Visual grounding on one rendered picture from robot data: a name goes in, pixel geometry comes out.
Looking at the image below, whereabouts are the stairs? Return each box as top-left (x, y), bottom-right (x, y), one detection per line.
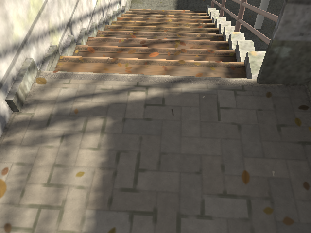
top-left (54, 9), bottom-right (247, 79)

